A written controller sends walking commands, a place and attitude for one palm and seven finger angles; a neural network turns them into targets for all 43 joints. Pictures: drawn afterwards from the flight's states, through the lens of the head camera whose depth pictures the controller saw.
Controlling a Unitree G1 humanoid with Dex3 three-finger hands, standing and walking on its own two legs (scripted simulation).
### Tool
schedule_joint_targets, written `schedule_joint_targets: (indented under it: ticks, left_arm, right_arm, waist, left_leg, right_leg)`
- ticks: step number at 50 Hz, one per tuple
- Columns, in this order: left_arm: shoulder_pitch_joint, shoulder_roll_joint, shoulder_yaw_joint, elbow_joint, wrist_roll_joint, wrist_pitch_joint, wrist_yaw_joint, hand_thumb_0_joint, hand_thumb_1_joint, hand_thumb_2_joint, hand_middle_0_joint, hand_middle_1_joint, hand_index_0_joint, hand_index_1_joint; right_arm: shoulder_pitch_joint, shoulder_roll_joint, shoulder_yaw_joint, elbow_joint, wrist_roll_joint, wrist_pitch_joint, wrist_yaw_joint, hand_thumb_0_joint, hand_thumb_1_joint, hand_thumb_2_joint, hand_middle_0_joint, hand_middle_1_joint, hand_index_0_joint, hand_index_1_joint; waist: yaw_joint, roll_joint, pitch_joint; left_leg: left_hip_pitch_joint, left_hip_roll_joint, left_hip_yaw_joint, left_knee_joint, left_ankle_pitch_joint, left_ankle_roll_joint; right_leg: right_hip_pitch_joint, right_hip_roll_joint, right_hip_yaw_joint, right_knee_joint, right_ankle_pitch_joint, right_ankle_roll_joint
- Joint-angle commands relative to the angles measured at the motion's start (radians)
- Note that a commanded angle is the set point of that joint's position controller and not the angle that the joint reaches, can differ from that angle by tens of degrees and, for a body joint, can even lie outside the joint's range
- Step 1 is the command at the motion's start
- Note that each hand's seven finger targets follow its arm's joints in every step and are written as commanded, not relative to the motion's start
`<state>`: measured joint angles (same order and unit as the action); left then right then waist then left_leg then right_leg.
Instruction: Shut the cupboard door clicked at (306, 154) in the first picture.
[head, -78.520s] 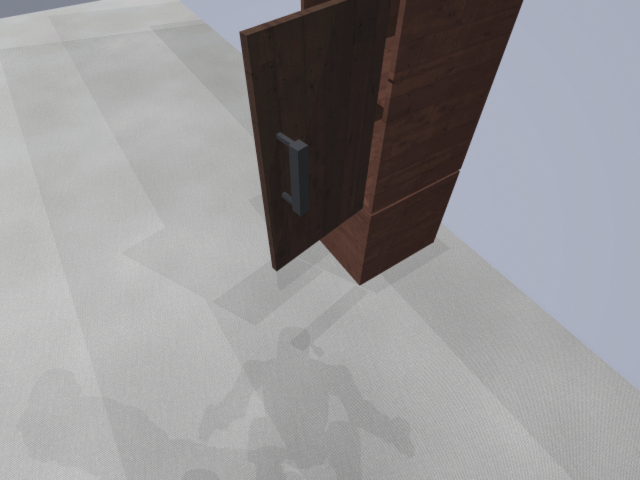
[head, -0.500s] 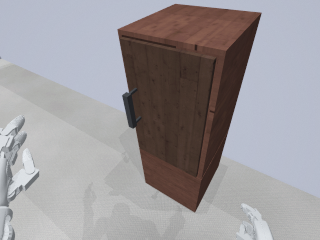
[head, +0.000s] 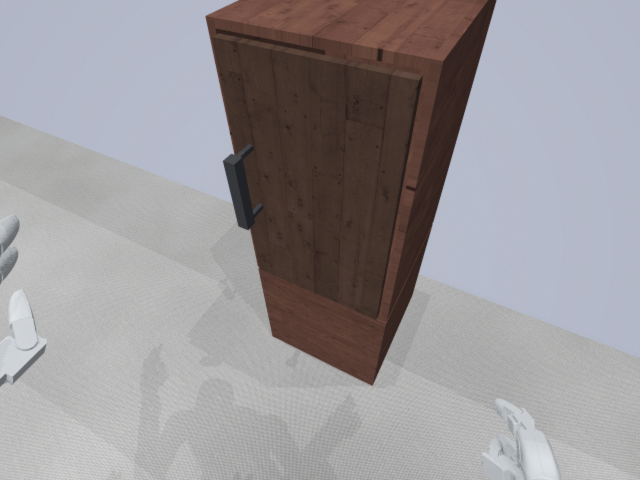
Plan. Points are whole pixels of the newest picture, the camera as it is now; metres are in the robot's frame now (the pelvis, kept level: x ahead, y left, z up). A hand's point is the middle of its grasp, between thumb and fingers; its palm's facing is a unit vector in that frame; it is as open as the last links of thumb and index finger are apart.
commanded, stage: step back with the hand held close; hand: left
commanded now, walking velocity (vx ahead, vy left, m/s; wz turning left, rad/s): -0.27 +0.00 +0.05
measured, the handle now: (247, 187) +0.64 +0.19 -0.02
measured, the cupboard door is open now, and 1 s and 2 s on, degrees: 0 0 0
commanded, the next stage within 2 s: stop stepping back and stand still in 0.74 s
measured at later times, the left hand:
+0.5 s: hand out of the picture +0.07 +0.28 +0.17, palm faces +0.54 -0.73 -0.42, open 7.4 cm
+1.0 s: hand out of the picture -0.02 +0.22 +0.18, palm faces +0.36 -0.81 -0.46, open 7.4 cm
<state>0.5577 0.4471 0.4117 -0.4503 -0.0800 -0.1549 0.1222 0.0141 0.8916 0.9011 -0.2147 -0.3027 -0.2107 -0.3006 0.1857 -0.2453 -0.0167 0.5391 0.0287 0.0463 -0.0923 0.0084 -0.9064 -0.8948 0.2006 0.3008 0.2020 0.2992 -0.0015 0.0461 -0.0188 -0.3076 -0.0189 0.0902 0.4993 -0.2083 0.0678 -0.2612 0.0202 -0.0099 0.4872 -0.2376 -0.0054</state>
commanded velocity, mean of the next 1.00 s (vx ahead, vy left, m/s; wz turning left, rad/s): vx -0.23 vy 0.01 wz -0.05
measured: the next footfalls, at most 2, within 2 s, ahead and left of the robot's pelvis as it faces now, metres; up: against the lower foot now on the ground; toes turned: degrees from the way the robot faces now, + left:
right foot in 0.88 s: -0.32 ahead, -0.13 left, +0.00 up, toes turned -1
left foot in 1.00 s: +0.00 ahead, +0.09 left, +0.00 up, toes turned +4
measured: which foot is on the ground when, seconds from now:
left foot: down 0.00-0.92, up 0.94-0.98, down 1.00-1.00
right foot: down 0.00-0.54, up 0.56-0.86, down 0.88-1.00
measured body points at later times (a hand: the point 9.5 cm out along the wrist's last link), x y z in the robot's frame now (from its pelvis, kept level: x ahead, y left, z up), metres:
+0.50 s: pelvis -0.09 +0.00 -0.02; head -0.10 +0.01 +0.43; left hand +0.04 +0.31 +0.19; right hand +0.09 -0.23 -0.10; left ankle -0.01 +0.09 -0.73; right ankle +0.01 -0.11 -0.74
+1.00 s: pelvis -0.23 -0.02 -0.02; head -0.22 +0.01 +0.43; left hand -0.05 +0.27 +0.21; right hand -0.06 -0.24 -0.10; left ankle -0.04 +0.09 -0.74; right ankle -0.36 -0.13 -0.74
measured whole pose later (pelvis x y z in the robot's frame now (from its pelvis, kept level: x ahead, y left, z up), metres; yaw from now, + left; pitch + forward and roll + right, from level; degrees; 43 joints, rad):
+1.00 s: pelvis -0.23 -0.02 -0.02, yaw -2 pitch +1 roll -3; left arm 0.54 0.49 0.46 -0.62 -0.07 -0.25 0.12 0.01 0.89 0.90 -0.22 -0.30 -0.21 -0.30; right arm 0.19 -0.16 0.02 0.65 0.00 -0.10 -0.06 0.01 -0.90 -0.89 0.21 0.30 0.21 0.30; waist 0.00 -0.01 -0.02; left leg -0.54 0.08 0.06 0.49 0.03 0.01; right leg -0.05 0.06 0.00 0.53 -0.49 -0.01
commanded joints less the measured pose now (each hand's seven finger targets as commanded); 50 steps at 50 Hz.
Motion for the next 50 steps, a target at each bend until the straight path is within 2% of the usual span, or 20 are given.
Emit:
schedule_joint_targets:
  ticks: [1,8,14,16,19,20,23,25,27,28,30,33,40,42,44,45,47,48,49,50]
  left_arm:
    - [-0.004,0.16,0.136,-0.184,0.008,-0.072,0.03,0.0,0.9,0.9,-0.2,-0.3,-0.2,-0.3]
    - [-0.092,0.14,0.136,-0.2,0.044,-0.107,0.037,0.0,0.9,0.9,-0.2,-0.3,-0.2,-0.3]
    - [-0.109,0.167,0.174,-0.21,0.064,-0.131,0.036,0.0,0.9,0.9,-0.2,-0.3,-0.2,-0.3]
    - [-0.097,0.15,0.159,-0.238,0.059,-0.141,0.036,0.0,0.9,0.9,-0.2,-0.3,-0.2,-0.3]
    - [-0.073,0.174,0.164,-0.25,0.04,-0.146,0.049,0.0,0.9,0.9,-0.2,-0.3,-0.2,-0.3]
    - [-0.094,0.153,0.129,-0.25,0.039,-0.144,0.055,0.0,0.9,0.9,-0.2,-0.3,-0.2,-0.3]
    - [-0.137,0.176,0.127,-0.252,0.041,-0.141,0.069,0.0,0.9,0.9,-0.2,-0.3,-0.2,-0.3]
    - [-0.133,0.171,0.128,-0.243,0.041,-0.144,0.074,0.0,0.9,0.9,-0.2,-0.3,-0.2,-0.3]
    - [-0.14,0.159,0.145,-0.264,0.048,-0.157,0.075,0.0,0.9,0.9,-0.2,-0.3,-0.2,-0.3]
    - [-0.131,0.175,0.183,-0.253,0.056,-0.164,0.072,0.0,0.9,0.9,-0.2,-0.3,-0.2,-0.3]
    - [-0.113,0.205,0.225,-0.269,0.052,-0.174,0.061,0.0,0.9,0.9,-0.2,-0.3,-0.2,-0.3]
    - [-0.056,0.153,0.191,-0.274,0.025,-0.162,0.049,0.0,0.9,0.9,-0.2,-0.3,-0.2,-0.3]
    - [-0.144,0.125,0.109,-0.348,0.0,-0.176,0.036,0.0,0.9,0.9,-0.2,-0.3,-0.2,-0.3]
    - [-0.161,0.169,0.142,-0.36,0.003,-0.197,0.032,0.0,0.9,0.9,-0.2,-0.3,-0.2,-0.3]
    - [-0.097,0.254,0.224,-0.344,0.007,-0.198,0.043,0.0,0.9,0.9,-0.2,-0.3,-0.2,-0.3]
    - [-0.098,0.264,0.233,-0.343,0.001,-0.195,0.046,0.0,0.9,0.9,-0.2,-0.3,-0.2,-0.3]
    - [-0.087,0.262,0.244,-0.369,0.0,-0.161,0.041,0.0,0.9,0.9,-0.2,-0.3,-0.2,-0.3]
    - [-0.009,0.253,0.257,-0.354,-0.003,-0.132,0.036,0.0,0.9,0.9,-0.2,-0.3,-0.2,-0.3]
    - [0.064,0.279,0.296,-0.312,-0.011,-0.105,0.032,0.0,0.9,0.9,-0.2,-0.3,-0.2,-0.3]
    - [0.049,0.199,0.223,-0.283,-0.02,-0.093,0.024,0.0,0.9,0.9,-0.2,-0.3,-0.2,-0.3]
  right_arm:
    - [-0.089,-0.124,-0.036,-0.161,-0.009,-0.065,-0.008,0.0,-0.9,-0.9,0.2,0.3,0.2,0.3]
    - [-0.074,-0.138,-0.036,-0.155,-0.018,-0.104,-0.013,0.0,-0.9,-0.9,0.2,0.3,0.2,0.3]
    - [-0.065,-0.144,-0.05,-0.144,-0.025,-0.135,-0.008,0.0,-0.9,-0.9,0.2,0.3,0.2,0.3]
    - [-0.057,-0.129,-0.047,-0.148,-0.023,-0.139,0.002,0.0,-0.9,-0.9,0.2,0.3,0.2,0.3]
    - [-0.029,-0.107,-0.053,-0.11,-0.035,-0.138,0.023,0.0,-0.9,-0.9,0.2,0.3,0.2,0.3]
    - [-0.025,-0.084,-0.048,-0.096,-0.032,-0.133,0.032,0.0,-0.9,-0.9,0.2,0.3,0.2,0.3]
    - [-0.029,-0.077,-0.044,-0.086,-0.026,-0.13,0.031,0.0,-0.9,-0.9,0.2,0.3,0.2,0.3]
    - [-0.031,-0.094,-0.039,-0.077,-0.029,-0.135,0.014,0.0,-0.9,-0.9,0.2,0.3,0.2,0.3]
    - [-0.055,-0.123,-0.04,-0.088,-0.03,-0.152,-0.004,0.0,-0.9,-0.9,0.2,0.3,0.2,0.3]
    - [-0.071,-0.11,-0.046,-0.088,-0.035,-0.164,-0.004,0.0,-0.9,-0.9,0.2,0.3,0.2,0.3]
    - [-0.068,-0.098,-0.062,-0.087,-0.042,-0.181,0.004,0.0,-0.9,-0.9,0.2,0.3,0.2,0.3]
    - [-0.083,-0.102,-0.076,-0.075,-0.037,-0.2,0.028,0.0,-0.9,-0.9,0.2,0.3,0.2,0.3]
    - [-0.049,-0.08,-0.043,0.0,-0.052,-0.251,0.036,0.0,-0.9,-0.9,0.2,0.3,0.2,0.3]
    - [-0.045,-0.066,-0.045,0.015,-0.054,-0.24,0.037,0.0,-0.9,-0.9,0.2,0.3,0.2,0.3]
    - [-0.048,-0.05,-0.039,0.009,-0.046,-0.226,0.032,0.0,-0.9,-0.9,0.2,0.3,0.2,0.3]
    - [-0.068,-0.038,-0.027,-0.009,-0.04,-0.224,0.024,0.0,-0.9,-0.9,0.2,0.3,0.2,0.3]
    - [-0.078,-0.061,-0.032,-0.054,-0.02,-0.212,0.014,0.0,-0.9,-0.9,0.2,0.3,0.2,0.3]
    - [-0.065,-0.061,-0.026,-0.068,-0.019,-0.196,0.008,0.0,-0.9,-0.9,0.2,0.3,0.2,0.3]
    - [-0.066,-0.066,-0.024,-0.071,-0.023,-0.188,0.006,0.0,-0.9,-0.9,0.2,0.3,0.2,0.3]
    - [-0.074,-0.059,-0.011,-0.079,-0.015,-0.179,0.003,0.0,-0.9,-0.9,0.2,0.3,0.2,0.3]
  waist:
    - [0.01,0.042,-0.118]
    - [0.002,0.095,-0.033]
    - [0.005,0.092,-0.057]
    - [-0.003,0.032,-0.041]
    - [-0.015,-0.139,-0.049]
    - [-0.021,-0.204,-0.058]
    - [-0.029,-0.215,-0.069]
    - [-0.028,-0.064,-0.016]
    - [-0.016,0.2,-0.015]
    - [-0.001,0.277,-0.067]
    - [-0.001,0.177,-0.128]
    - [0.008,0.121,-0.141]
    - [0.002,0.208,-0.221]
    - [0.003,0.127,-0.257]
    - [0.009,-0.033,-0.265]
    - [0.005,-0.067,-0.252]
    - [-0.01,-0.134,-0.261]
    - [-0.017,-0.039,-0.292]
    - [-0.01,0.035,-0.309]
    - [-0.024,0.087,-0.201]
  left_leg:
    - [-0.096,0.154,-0.189,-0.148,0.069,-0.004]
    - [-0.426,0.207,-0.281,-0.283,-0.474,0.046]
    - [-0.51,0.206,-0.273,-0.236,-0.572,0.054]
    - [-0.448,0.152,-0.224,-0.13,-0.519,0.034]
    - [-0.165,0.049,-0.123,0.191,-0.282,-0.045]
    - [-0.09,0.032,-0.112,0.277,-0.228,-0.064]
    - [-0.004,0.033,-0.107,0.232,-0.18,-0.054]
    - [-0.019,0.078,-0.175,-0.004,-0.208,-0.023]
    - [-0.296,0.259,-0.366,-0.246,-0.357,0.051]
    - [-0.438,0.357,-0.43,-0.347,-0.512,0.089]
    - [-0.444,0.398,-0.434,-0.371,-0.492,0.103]
    - [-0.265,0.349,-0.295,-0.285,-0.363,0.066]
    - [0.131,0.288,-0.219,-0.326,-0.141,-0.082]
    - [0.228,0.239,-0.129,-0.168,0.048,-0.128]
    - [0.269,0.105,-0.01,0.095,0.027,-0.124]
    - [0.227,0.082,0.001,0.132,0.009,-0.108]
    - [0.209,0.061,-0.03,0.119,0.191,-0.063]
    - [0.27,0.065,-0.04,0.1,0.316,-0.042]
    - [0.302,0.069,-0.058,0.053,0.275,-0.037]
    - [0.246,0.098,-0.102,-0.016,0.16,-0.038]
  right_leg:
    - [0.132,-0.044,0.067,0.029,0.176,0.01]
    - [0.261,0.003,0.053,0.139,0.014,0.022]
    - [0.298,0.022,0.087,0.18,-0.03,0.011]
    - [0.181,-0.022,0.174,0.094,-0.081,-0.017]
    - [-0.168,-0.222,0.434,-0.177,-0.212,-0.113]
    - [-0.224,-0.282,0.441,-0.216,-0.212,-0.142]
    - [-0.259,-0.262,0.341,-0.197,-0.151,-0.107]
    - [-0.278,-0.136,0.215,-0.097,-0.186,-0.044]
    - [-0.037,0.031,0.068,0.224,-0.067,0.023]
    - [0.11,0.067,0.042,0.435,-0.103,0.03]
    - [0.131,0.087,0.062,0.647,-0.179,0.031]
    - [0.018,0.071,0.016,0.571,-0.24,0.027]
    - [-0.006,0.068,-0.051,-0.036,-0.293,-0.006]
    - [-0.034,-0.003,0.026,-0.223,-0.185,-0.049]
    - [-0.13,-0.168,0.138,-0.242,0.019,-0.096]
    - [-0.116,-0.213,0.121,-0.211,0.132,-0.091]
    - [-0.019,-0.148,0.06,-0.054,0.395,-0.034]
    - [-0.023,-0.106,0.008,0.014,0.375,-0.015]
    - [-0.046,-0.059,-0.034,0.021,0.186,-0.007]
    - [-0.066,-0.025,-0.052,-0.01,-0.005,-0.005]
